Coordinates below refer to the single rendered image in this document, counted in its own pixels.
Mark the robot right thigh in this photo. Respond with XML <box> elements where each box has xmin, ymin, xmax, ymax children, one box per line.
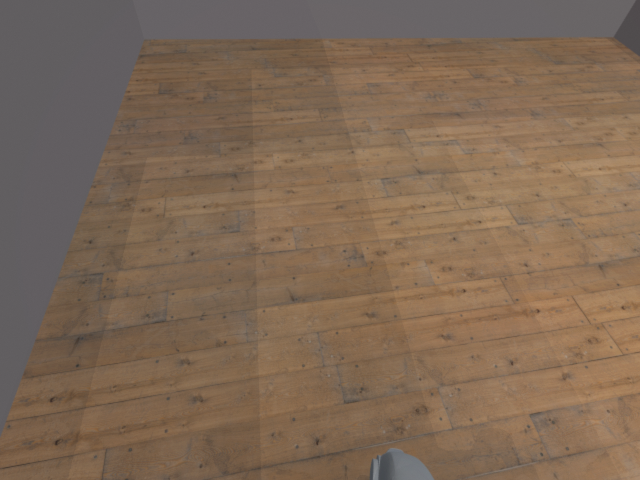
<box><xmin>370</xmin><ymin>452</ymin><xmax>434</xmax><ymax>480</ymax></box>

